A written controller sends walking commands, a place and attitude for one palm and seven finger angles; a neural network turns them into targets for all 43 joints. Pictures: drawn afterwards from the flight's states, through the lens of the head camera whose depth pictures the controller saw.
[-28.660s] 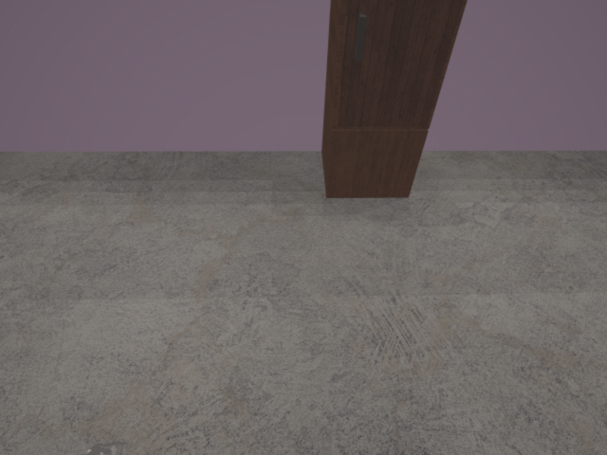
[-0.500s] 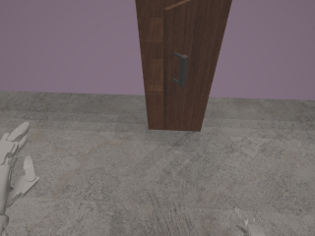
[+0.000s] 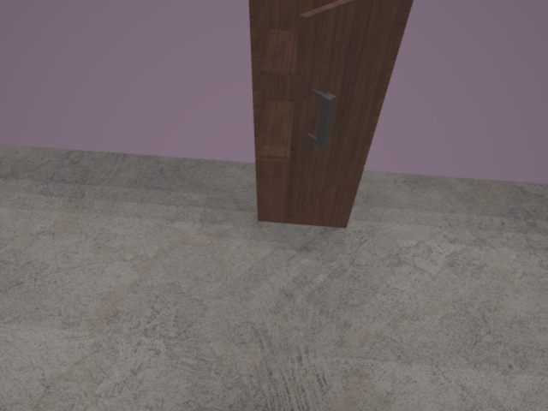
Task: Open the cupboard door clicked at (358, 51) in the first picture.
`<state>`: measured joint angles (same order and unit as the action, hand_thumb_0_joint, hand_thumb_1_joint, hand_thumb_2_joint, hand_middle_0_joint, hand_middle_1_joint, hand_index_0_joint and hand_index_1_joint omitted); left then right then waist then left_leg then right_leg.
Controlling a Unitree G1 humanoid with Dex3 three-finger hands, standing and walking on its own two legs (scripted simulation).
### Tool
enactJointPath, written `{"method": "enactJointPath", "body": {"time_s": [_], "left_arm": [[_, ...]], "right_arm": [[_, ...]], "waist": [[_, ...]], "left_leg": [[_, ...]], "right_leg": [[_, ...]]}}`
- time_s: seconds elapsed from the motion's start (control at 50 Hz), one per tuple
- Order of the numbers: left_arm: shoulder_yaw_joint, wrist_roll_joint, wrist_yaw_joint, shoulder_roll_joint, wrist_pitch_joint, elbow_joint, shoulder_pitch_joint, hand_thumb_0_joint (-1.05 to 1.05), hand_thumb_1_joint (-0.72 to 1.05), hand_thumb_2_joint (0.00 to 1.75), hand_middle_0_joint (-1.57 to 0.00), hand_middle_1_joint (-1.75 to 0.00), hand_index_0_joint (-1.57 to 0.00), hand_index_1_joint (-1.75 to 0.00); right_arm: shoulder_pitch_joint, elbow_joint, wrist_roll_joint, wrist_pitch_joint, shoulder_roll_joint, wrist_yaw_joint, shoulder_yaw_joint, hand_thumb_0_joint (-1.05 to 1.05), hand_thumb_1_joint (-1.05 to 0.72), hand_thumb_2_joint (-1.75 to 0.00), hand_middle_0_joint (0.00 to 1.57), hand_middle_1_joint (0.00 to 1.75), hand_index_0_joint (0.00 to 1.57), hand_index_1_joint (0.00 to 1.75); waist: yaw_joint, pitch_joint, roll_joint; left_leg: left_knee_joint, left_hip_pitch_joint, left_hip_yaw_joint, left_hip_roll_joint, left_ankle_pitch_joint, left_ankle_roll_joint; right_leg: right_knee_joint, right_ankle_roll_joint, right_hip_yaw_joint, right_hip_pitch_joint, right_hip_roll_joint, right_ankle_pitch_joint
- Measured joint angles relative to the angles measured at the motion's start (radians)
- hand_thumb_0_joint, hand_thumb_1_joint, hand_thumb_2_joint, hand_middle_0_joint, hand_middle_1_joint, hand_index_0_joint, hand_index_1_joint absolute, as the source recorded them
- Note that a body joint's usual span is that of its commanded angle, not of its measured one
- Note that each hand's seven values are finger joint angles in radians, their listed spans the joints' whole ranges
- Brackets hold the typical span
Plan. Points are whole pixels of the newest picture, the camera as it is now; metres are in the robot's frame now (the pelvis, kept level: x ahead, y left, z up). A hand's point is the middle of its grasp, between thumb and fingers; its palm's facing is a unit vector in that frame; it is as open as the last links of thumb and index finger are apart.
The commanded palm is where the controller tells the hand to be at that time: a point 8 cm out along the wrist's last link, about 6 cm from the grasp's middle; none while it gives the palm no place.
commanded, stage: let the arm hang, fingers relaxed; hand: left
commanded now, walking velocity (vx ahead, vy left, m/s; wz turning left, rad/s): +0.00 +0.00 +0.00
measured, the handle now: (318, 119) +0.73 -0.06 +0.02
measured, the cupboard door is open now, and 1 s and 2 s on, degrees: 49 49 49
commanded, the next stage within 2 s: look to check the result in 0.56 s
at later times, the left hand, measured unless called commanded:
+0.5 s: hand out of the picture +0.02 +0.19 -0.17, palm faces +0.00 -0.98 -0.22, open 7.3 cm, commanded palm none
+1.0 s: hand out of the picture +0.05 +0.20 -0.16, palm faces +0.00 -0.96 -0.26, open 7.4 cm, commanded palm none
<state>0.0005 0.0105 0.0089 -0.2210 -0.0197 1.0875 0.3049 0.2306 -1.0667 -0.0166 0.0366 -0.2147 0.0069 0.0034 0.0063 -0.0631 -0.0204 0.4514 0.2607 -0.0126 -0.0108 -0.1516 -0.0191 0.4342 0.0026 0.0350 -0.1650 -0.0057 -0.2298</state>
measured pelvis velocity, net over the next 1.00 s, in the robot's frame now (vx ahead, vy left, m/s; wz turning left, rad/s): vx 0.02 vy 0.00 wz -0.01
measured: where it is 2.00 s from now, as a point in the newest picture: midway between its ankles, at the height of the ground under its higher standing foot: outside the picture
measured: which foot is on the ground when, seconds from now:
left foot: down 0.00-1.00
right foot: down 0.00-1.00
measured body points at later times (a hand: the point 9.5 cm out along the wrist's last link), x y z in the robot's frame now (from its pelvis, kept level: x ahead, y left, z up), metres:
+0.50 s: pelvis +0.00 +0.01 +0.00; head +0.01 +0.00 +0.45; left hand +0.02 +0.24 -0.15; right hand -0.01 -0.22 -0.16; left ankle +0.06 +0.10 -0.74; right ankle +0.01 -0.12 -0.74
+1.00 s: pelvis +0.02 +0.00 +0.00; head +0.04 -0.01 +0.45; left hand +0.05 +0.25 -0.14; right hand +0.05 -0.25 -0.16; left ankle +0.06 +0.10 -0.74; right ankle +0.01 -0.12 -0.74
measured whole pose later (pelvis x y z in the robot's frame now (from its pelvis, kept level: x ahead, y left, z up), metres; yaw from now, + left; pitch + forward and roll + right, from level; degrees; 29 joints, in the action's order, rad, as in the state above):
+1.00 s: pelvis +0.02 +0.00 +0.00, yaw -1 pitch -2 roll +0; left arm -0.02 0.01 0.02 -0.22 0.01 1.15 0.19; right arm 0.17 -1.14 -0.01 0.00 -0.22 0.01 0.01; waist 0.00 -0.07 -0.02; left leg 0.38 0.20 0.00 -0.02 -0.15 -0.02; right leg 0.39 0.00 0.02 -0.12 -0.01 -0.24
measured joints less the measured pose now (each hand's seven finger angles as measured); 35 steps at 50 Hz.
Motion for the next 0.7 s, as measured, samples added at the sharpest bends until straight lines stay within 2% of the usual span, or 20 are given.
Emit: {"method": "enactJointPath", "body": {"time_s": [0.12, 0.26, 0.5, 0.7], "left_arm": [[-0.010, 0.001, 0.007, -0.009, 0.005, 0.042, -0.009, 0.00, 0.92, 0.90, -0.20, -0.30, -0.20, -0.30], [-0.013, 0.002, 0.012, 0.006, 0.009, 0.048, -0.035, 0.00, 0.91, 0.90, -0.20, -0.30, -0.20, -0.30], [-0.009, 0.002, 0.012, 0.050, 0.023, 0.044, -0.075, 0.00, 0.91, 0.90, -0.20, -0.30, -0.20, -0.30], [-0.012, 0.001, 0.012, 0.048, 0.026, 0.054, -0.080, 0.00, 0.91, 0.90, -0.20, -0.30, -0.20, -0.30]], "right_arm": [[0.015, -0.041, 0.000, -0.003, 0.025, 0.000, 0.002, 0.01, -0.91, -0.90, 0.20, 0.30, 0.20, 0.30], [0.030, -0.069, -0.002, -0.007, 0.042, 0.001, 0.006, 0.01, -0.91, -0.90, 0.20, 0.30, 0.20, 0.30], [0.026, -0.081, 0.000, -0.021, 0.043, 0.007, 0.012, 0.01, -0.91, -0.90, 0.20, 0.30, 0.20, 0.30], [-0.005, -0.075, 0.001, -0.027, 0.035, 0.009, 0.012, 0.01, -0.91, -0.90, 0.19, 0.30, 0.20, 0.30]], "waist": [[-0.004, 0.004, -0.021], [-0.011, 0.012, -0.019], [-0.018, 0.011, 0.002], [-0.015, 0.000, 0.006]], "left_leg": [[-0.023, -0.008, 0.012, -0.009, 0.016, -0.008], [-0.034, -0.010, 0.024, -0.017, 0.021, -0.014], [-0.054, -0.024, 0.026, -0.022, 0.023, -0.013], [-0.055, -0.035, 0.022, -0.014, 0.012, -0.006]], "right_leg": [[-0.002, 0.007, -0.011, -0.004, -0.010, 0.007], [0.008, 0.010, -0.022, -0.015, -0.019, 0.003], [0.002, 0.015, -0.025, -0.008, -0.024, -0.001], [-0.013, 0.009, -0.021, 0.009, -0.016, -0.005]]}}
